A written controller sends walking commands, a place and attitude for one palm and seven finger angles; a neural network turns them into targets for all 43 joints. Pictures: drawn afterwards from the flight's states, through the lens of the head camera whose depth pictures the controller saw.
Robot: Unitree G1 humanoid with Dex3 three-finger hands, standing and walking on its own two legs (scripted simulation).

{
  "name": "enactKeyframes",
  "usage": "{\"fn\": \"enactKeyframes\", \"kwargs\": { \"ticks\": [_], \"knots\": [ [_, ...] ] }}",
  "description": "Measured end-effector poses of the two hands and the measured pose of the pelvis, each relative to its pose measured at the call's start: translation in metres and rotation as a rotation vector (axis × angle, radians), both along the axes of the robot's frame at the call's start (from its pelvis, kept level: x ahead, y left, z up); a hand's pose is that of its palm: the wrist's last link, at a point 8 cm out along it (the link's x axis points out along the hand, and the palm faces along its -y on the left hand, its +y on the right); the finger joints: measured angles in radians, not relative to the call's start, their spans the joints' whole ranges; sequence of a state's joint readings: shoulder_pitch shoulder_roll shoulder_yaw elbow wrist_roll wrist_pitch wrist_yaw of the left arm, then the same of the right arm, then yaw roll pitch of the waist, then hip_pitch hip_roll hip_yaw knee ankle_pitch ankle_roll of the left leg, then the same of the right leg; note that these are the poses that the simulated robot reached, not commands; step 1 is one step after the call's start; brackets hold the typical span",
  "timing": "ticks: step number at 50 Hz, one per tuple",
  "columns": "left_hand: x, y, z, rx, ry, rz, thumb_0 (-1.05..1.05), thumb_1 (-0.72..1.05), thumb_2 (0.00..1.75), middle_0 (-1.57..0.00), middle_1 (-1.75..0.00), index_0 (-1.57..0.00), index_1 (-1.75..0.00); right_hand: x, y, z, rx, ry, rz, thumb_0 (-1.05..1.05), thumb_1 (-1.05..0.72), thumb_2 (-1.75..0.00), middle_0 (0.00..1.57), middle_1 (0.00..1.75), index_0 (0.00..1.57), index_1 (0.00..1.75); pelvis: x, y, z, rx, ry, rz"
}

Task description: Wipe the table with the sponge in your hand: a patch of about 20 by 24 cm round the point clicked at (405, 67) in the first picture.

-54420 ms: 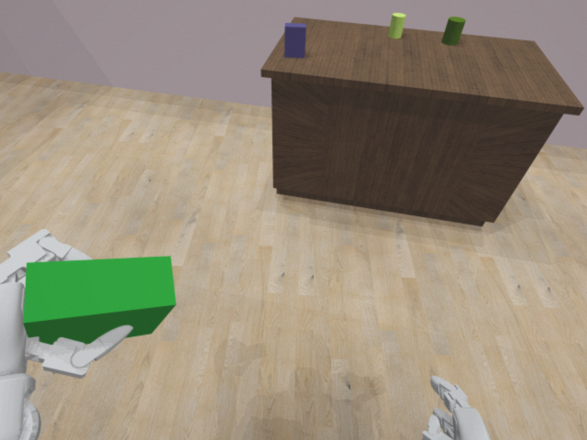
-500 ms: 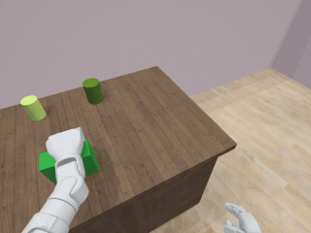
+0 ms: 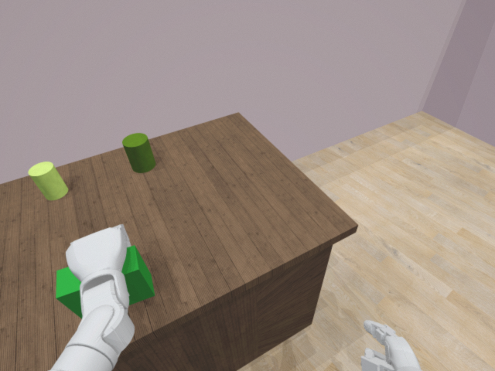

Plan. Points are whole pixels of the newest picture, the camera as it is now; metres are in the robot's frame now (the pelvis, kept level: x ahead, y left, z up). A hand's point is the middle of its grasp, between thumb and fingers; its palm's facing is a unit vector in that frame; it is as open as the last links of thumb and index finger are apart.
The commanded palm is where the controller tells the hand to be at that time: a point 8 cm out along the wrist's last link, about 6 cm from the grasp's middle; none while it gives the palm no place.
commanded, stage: wipe back along the third lane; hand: left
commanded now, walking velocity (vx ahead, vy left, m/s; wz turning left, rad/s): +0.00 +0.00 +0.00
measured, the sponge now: (113, 288) +0.27 +0.29 -0.04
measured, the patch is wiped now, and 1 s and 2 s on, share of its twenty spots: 1.00 1.00 1.00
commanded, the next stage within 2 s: slide back across to the middle lane in 0.92 s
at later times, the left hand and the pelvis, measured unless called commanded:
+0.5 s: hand (115, 270) +0.28 +0.27 +0.02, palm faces -0.04 -0.02 -1.00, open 9.3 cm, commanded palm +0.24 +0.24 +0.04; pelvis +0.00 -0.01 +0.00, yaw +1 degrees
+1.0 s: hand (114, 269) +0.28 +0.27 +0.02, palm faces -0.04 -0.03 -1.00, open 9.3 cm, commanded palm +0.24 +0.24 +0.04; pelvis -0.01 -0.01 +0.00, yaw +1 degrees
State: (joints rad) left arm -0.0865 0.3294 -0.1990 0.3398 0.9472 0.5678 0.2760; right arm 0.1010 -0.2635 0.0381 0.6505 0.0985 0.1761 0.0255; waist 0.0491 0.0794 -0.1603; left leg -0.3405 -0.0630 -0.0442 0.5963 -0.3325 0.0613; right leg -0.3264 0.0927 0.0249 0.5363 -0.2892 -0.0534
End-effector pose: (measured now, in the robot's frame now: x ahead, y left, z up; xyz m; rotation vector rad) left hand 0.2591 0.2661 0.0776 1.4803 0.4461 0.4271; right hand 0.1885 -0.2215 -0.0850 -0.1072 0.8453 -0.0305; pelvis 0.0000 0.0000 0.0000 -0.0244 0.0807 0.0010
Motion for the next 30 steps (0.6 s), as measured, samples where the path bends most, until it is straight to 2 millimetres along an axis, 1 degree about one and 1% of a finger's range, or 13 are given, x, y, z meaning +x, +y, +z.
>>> {"fn": "enactKeyframes", "kwargs": {
  "ticks": [5, 15, 30],
  "knots": [
    [-0.004, -0.004, -0.001, 0.002, 0.005, 0.005, 0.01, -0.44, 1.04, -0.71, -1.55, -0.78, -1.55, 0.004, -0.004, 0.002, -0.003, -0.011, 0.002, 0.01, -0.91, -0.90, 0.20, 0.30, 0.20, 0.30, 0.000, -0.004, 0.001, 0.004, -0.002, -0.001],
    [0.001, -0.005, -0.003, 0.011, 0.029, 0.017, 0.01, -0.45, 1.04, -0.73, -1.54, -0.80, -1.54, 0.010, -0.010, 0.000, -0.012, -0.017, 0.006, 0.01, -0.91, -0.90, 0.20, 0.30, 0.20, 0.30, 0.000, -0.011, 0.000, 0.008, 0.011, 0.003],
    [0.003, -0.006, -0.004, 0.018, 0.035, 0.021, 0.01, -0.47, 1.05, -0.75, -1.53, -0.82, -1.53, 0.004, -0.013, -0.007, -0.015, 0.004, 0.001, 0.01, -0.91, -0.90, 0.20, 0.30, 0.20, 0.30, 0.000, -0.014, -0.001, 0.010, 0.023, 0.007]
  ]
}}
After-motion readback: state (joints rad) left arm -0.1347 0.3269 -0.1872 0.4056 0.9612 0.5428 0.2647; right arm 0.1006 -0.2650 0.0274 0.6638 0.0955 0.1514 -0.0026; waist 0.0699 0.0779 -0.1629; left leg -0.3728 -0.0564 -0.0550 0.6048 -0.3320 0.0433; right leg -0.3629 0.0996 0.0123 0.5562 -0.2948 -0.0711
